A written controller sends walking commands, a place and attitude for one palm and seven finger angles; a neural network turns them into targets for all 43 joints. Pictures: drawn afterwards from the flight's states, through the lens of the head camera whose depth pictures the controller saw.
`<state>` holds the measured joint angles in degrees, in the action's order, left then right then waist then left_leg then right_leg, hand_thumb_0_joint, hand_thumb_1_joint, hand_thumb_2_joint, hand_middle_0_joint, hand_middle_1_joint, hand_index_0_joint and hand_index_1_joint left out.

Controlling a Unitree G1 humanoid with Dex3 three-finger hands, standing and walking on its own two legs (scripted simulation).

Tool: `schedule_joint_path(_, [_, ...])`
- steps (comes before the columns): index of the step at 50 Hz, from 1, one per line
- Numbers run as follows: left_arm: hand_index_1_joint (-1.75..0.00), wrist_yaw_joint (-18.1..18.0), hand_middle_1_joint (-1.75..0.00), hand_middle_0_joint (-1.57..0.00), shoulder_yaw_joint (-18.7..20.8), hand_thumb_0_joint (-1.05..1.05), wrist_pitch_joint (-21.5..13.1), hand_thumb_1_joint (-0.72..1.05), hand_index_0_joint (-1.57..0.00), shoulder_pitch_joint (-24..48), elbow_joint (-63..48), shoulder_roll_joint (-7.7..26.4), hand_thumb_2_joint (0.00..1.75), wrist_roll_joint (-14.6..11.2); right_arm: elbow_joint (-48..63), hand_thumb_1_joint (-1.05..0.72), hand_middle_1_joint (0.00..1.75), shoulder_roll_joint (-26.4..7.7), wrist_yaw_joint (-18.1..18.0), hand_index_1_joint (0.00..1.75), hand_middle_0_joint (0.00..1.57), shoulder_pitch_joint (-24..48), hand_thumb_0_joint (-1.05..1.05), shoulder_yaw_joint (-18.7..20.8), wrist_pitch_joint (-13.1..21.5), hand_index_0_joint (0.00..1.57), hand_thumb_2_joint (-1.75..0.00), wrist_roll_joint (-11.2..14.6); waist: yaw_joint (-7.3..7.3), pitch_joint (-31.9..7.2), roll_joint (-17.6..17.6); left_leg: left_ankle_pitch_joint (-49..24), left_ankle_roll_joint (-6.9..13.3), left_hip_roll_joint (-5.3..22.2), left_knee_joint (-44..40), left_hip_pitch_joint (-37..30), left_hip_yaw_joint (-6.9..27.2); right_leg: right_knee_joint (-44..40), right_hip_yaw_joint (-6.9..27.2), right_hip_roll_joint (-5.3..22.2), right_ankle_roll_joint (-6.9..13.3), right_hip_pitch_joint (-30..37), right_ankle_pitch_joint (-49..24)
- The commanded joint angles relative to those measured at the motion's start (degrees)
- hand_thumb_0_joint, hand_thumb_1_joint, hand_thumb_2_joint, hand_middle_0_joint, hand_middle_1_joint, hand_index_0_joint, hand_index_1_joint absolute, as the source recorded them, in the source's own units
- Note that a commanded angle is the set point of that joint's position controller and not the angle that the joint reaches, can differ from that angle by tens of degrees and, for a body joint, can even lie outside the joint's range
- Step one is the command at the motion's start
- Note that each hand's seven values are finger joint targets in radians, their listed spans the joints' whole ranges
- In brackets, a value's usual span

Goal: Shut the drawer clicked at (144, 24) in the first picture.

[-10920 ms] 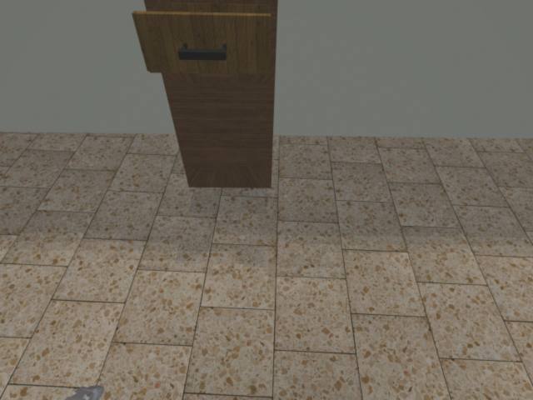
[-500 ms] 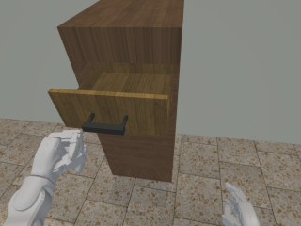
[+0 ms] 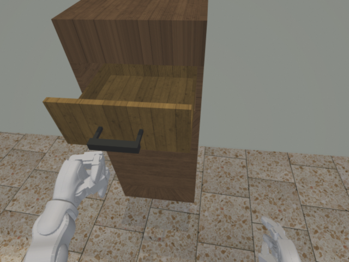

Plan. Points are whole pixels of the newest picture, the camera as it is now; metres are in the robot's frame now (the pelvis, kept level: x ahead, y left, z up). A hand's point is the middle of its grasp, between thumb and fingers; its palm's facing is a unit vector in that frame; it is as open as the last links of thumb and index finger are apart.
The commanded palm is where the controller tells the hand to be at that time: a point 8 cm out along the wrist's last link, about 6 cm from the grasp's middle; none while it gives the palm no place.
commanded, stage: bring the fist close to the handle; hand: left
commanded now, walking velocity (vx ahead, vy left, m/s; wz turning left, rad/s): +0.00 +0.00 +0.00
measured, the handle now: (116, 138) +0.40 +0.19 +0.07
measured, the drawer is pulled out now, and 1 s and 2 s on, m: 0.20 0.20 0.10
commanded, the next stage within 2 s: push the drawer shut in 0.82 s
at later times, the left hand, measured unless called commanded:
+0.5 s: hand (116, 172) +0.30 +0.17 +0.06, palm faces -0.03 -1.00 -0.04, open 3.2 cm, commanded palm +0.28 +0.22 +0.07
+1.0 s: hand (113, 169) +0.31 +0.17 +0.06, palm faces -0.03 -1.00 -0.04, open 3.3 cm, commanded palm +0.29 +0.22 +0.07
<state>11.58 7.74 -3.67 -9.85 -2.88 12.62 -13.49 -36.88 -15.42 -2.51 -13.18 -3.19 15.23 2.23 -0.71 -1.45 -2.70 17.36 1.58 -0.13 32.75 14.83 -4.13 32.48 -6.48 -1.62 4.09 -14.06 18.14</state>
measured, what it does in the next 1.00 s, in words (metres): stands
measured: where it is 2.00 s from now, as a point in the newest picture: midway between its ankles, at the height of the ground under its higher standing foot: outside the picture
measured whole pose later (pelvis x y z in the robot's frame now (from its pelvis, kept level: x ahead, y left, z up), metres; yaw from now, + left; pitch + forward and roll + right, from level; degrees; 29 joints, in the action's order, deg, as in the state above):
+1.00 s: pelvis +0.00 +0.02 -0.01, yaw +0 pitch +5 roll +0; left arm 10.2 7.5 -15.1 3.0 17.2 12.0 -12.1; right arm -35.8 -15.1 -1.1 -13.3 -2.2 9.3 2.2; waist 1.0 -2.1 -2.1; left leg 20.3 2.8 -0.5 39.8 24.8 -4.7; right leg 39.3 -6.0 -0.7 3.1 -24.0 20.6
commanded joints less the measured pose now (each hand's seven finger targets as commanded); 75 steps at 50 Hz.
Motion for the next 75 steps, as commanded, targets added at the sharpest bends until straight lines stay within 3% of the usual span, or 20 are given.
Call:
schedule_joint_path(1, [-1.60, -0.32, -1.60, -1.40, 4.62, 0.00, -6.18, 0.90, -1.40, 11.24, -10.96, 7.43, 0.90, -0.80, 9.45, -0.90, 0.30, -5.81, -0.34, 0.30, 0.20, 6.33, 0.00, 2.94, 3.00, 0.20, -0.90, 0.22, -0.40, -9.01, 2.68, -12.20, 0.33, -0.09, -2.55, -1.34, 3.83, -4.67, 6.70, 2.91, -4.04, 1.67, -16.76])
schedule_joint_path(3, [-1.60, -0.29, -1.60, -1.40, 3.13, 0.00, -7.19, 0.90, -1.40, 12.51, -11.01, 6.26, 0.90, -0.79, 9.63, -0.90, 0.30, -5.64, -0.18, 0.30, 0.20, 6.10, 0.00, 2.96, 3.24, 0.20, -0.90, 0.22, -0.18, -9.88, 0.18, -12.59, 0.14, -0.03, -2.26, -2.24, 4.01, -3.78, 6.01, 2.74, -3.59, 0.73, -16.77])
schedule_joint_path(5, [-1.60, -0.56, -1.60, -1.40, 3.48, 0.00, -7.80, 0.90, -1.40, 13.99, -7.16, 6.92, 0.90, -0.45, 8.79, -0.90, 0.30, -6.10, -0.24, 0.30, 0.20, 5.41, 0.00, 3.13, 2.68, 0.20, -0.90, 0.08, 0.77, -7.73, 4.46, -10.98, 0.36, 0.09, -1.83, -0.13, 4.29, -3.97, 6.20, 2.51, -3.93, -1.14, -14.82])
schedule_joint_path(13, [-1.60, -0.92, -1.60, -1.40, 2.05, 0.00, -11.39, 0.90, -1.40, 21.59, -1.93, 6.18, 0.90, 0.15, 8.66, -0.90, 0.30, -6.03, 0.11, 0.30, 0.20, 5.20, 0.00, 3.32, 1.61, 0.20, -0.90, 0.19, 1.18, -10.92, 1.24, -8.50, 0.01, -0.21, -0.58, 1.04, 4.64, -1.86, 6.16, 2.44, -3.21, -3.23, -11.10])
schedule_joint_path(20, [-1.60, -1.67, -1.60, -1.40, 2.79, 0.00, -13.32, 0.90, -1.40, 24.62, 8.05, 6.62, 0.90, 0.94, 8.06, -0.90, 0.30, -6.56, 0.65, 0.30, 0.20, 3.70, 0.00, 3.52, -0.55, 0.20, -0.90, -0.07, 1.68, -10.81, 4.61, -7.50, 0.08, -0.21, 1.42, 5.39, 4.56, -0.01, 6.71, 2.41, -3.42, -5.27, -11.05])
schedule_joint_path(24, [-1.60, -1.79, -1.60, -1.40, 5.02, 0.00, -15.39, 0.90, -1.40, 27.80, 6.79, 9.46, 0.90, 0.93, 8.88, -0.90, 0.30, -6.50, 0.74, 0.30, 0.20, 3.75, 0.00, 3.75, -1.29, 0.20, -0.90, -0.04, 0.94, -15.12, 2.72, -7.99, 0.13, -0.05, 2.01, 5.26, 4.16, 0.81, 7.48, 2.62, -3.37, -3.35, -11.47])
schedule_joint_path(26, [-1.60, -1.59, -1.60, -1.40, 3.39, 0.00, -16.10, 0.90, -1.40, 29.49, 5.48, 7.71, 0.90, 0.78, 8.93, -0.90, 0.30, -6.04, 0.81, 0.30, 0.20, 3.55, 0.00, 3.72, -1.30, 0.20, -0.90, 0.00, 1.34, -16.51, 0.64, -9.91, 0.03, 0.01, 2.04, 3.72, 4.21, 1.48, 7.09, 2.45, -3.14, -3.03, -14.07])
schedule_joint_path(29, [-1.60, -1.39, -1.60, -1.40, 4.89, 0.00, -15.97, 0.90, -1.40, 24.34, 8.78, 8.43, 0.90, 0.46, 8.63, -0.90, 0.30, -6.57, 0.95, 0.30, 0.20, 2.63, 0.00, 3.94, -1.73, 0.20, -0.90, 0.05, 1.05, -15.61, 3.93, -11.82, 0.06, 0.35, 2.10, 4.66, 4.28, 1.74, 6.49, 2.20, -3.30, -2.74, -16.28])
schedule_joint_path(31, [-1.60, -0.87, -1.60, -1.40, 1.81, 0.00, -15.52, 0.90, -1.40, 25.44, 8.73, 5.35, 0.90, 0.26, 8.95, -0.90, 0.30, -6.35, 1.11, 0.30, 0.20, 2.78, 0.00, 3.84, -1.92, 0.20, -0.90, 0.29, 1.65, -13.40, 2.30, -10.56, -0.02, 0.22, 1.96, 4.68, 4.32, 1.43, 6.27, 2.19, -3.21, -4.74, -15.15])
schedule_joint_path(34, [-1.60, -1.06, -1.60, -1.40, 4.03, 0.00, -15.06, 0.90, -1.40, 24.95, 9.46, 8.03, 0.90, 0.39, 8.82, -0.90, 0.30, -7.06, 0.97, 0.30, 0.20, 2.50, 0.00, 4.06, -2.44, 0.20, -0.90, 0.27, 1.51, -12.85, 4.54, -9.02, 0.19, 0.27, 1.84, 5.84, 4.36, 0.91, 6.59, 2.22, -3.43, -4.61, -13.11])
schedule_joint_path(37, [-1.60, -0.94, -1.60, -1.40, 2.93, 0.00, -15.31, 0.90, -1.40, 24.41, 6.05, 6.51, 0.90, 0.15, 9.69, -0.90, 0.30, -6.49, 1.08, 0.30, 0.20, 2.69, 0.00, 4.08, -2.33, 0.20, -0.90, 0.18, 1.07, -15.67, 2.21, -11.38, 0.00, 0.30, 1.72, 3.77, 4.32, 1.67, 6.26, 2.23, -3.11, -3.27, -15.69])
schedule_joint_path(44, [-1.60, -1.66, -1.60, -1.40, 3.88, 0.00, -15.60, 0.90, -1.40, 27.48, 7.19, 8.49, 0.90, 0.64, 8.72, -0.90, 0.30, -6.85, 0.64, 0.30, 0.20, 2.71, 0.00, 3.96, -3.06, 0.20, -0.90, 0.22, 2.63, -12.59, 3.55, -8.74, 0.22, 0.51, 2.06, 5.06, 4.53, 1.11, 6.34, 2.10, -3.36, -5.63, -12.48])
schedule_joint_path(46, [-1.60, -1.24, -1.60, -1.40, 2.62, 0.00, -15.64, 0.90, -1.40, 26.22, 6.08, 6.83, 0.90, 0.62, 9.33, -0.90, 0.30, -6.43, 0.74, 0.30, 0.20, 2.91, 0.00, 4.02, -2.93, 0.20, -0.90, 0.28, 1.80, -14.51, 0.99, -9.97, 0.00, 0.35, 1.92, 3.74, 4.57, 1.61, 6.15, 2.11, -2.99, -4.77, -13.61])
schedule_joint_path(49, [-1.60, -1.36, -1.60, -1.40, 2.96, 0.00, -15.06, 0.90, -1.40, 29.92, 8.44, 7.77, 0.90, 0.59, 8.49, -0.90, 0.30, -6.90, 0.51, 0.30, 0.20, 2.31, 0.00, 3.89, -3.31, 0.20, -0.90, 0.24, 2.98, -13.49, 3.71, -10.00, 0.18, 0.65, 2.47, 4.00, 5.01, 1.49, 5.97, 1.97, -3.26, -6.32, -13.51])
schedule_joint_path(57, [-1.60, -1.67, -1.60, -1.40, 0.97, 0.00, -14.55, 0.90, -1.40, 39.78, 12.18, 6.34, 0.90, 0.94, 7.82, -0.90, 0.30, -6.80, 0.44, 0.30, 0.20, 1.56, 0.00, 3.74, -4.33, 0.20, -0.90, 0.48, 3.95, -15.21, 1.28, -10.59, -0.22, 0.52, 2.78, 2.65, 5.74, 2.43, 5.45, 1.90, -2.91, -7.92, -13.58])
schedule_joint_path(59, [-1.60, -2.17, -1.60, -1.40, 1.35, 0.00, -14.69, 0.90, -1.40, 43.18, 14.14, 7.67, 0.90, 1.27, 7.01, -0.90, 0.30, -7.27, 0.18, 0.30, 0.20, 1.06, 0.00, 3.70, -4.68, 0.20, -0.90, 0.36, 5.05, -14.22, 4.57, -8.65, 0.20, 0.66, 3.07, 3.79, 6.02, 1.94, 5.65, 1.87, -3.25, -8.91, -11.71])
schedule_joint_path(63, [-1.60, -1.92, -1.60, -1.40, 0.10, 0.00, -15.42, 0.90, -1.40, 47.34, 15.72, 6.51, 0.90, 1.24, 6.62, -0.90, 0.30, -6.97, 0.16, 0.30, 0.20, 1.01, 0.00, 3.65, -4.81, 0.20, -0.90, 0.44, 4.81, -16.24, 0.73, -7.99, 0.04, 0.24, 3.07, 2.44, 6.19, 2.00, 5.91, 2.01, -2.85, -9.09, -10.88])
schedule_joint_path(65, [-1.60, -2.06, -1.60, -1.40, 1.64, 0.00, -15.64, 0.90, -1.40, 50.69, 18.94, 9.10, 0.90, 1.55, 5.68, -0.90, 0.30, -7.47, -0.05, 0.30, 0.20, 0.31, 0.00, 3.46, -5.43, 0.20, -0.90, 0.44, 5.39, -15.15, 3.16, -5.99, 0.22, 0.31, 2.98, 4.31, 6.47, 1.72, 6.06, 1.94, -2.99, -9.46, -8.88])
schedule_joint_path(67, [-1.60, -1.65, -1.60, -1.40, -0.36, 0.00, -16.02, 0.90, -1.40, 54.96, 20.69, 7.14, 0.90, 1.30, 5.38, -0.90, 0.30, -7.31, -0.16, 0.30, 0.20, 0.38, 0.00, 3.36, -5.47, 0.20, -0.90, 0.62, 6.17, -14.67, 2.14, -4.25, 0.21, 0.18, 2.85, 3.83, 6.71, 1.46, 6.03, 1.85, -2.90, -11.00, -7.04])
schedule_joint_path(75, [-1.60, -1.64, -1.60, -1.40, 2.30, 0.00, -18.28, 0.90, -1.40, 62.83, 29.46, 10.33, 0.90, 1.44, 4.16, -0.90, 0.30, -7.77, -0.08, 0.30, 0.20, -1.71, 0.00, 3.29, -6.15, 0.20, -0.90, 0.46, 5.98, -17.46, 1.72, -3.08, 0.28, -0.04, 2.86, 4.75, 6.98, 1.62, 6.59, 1.78, -2.69, -10.39, -5.66])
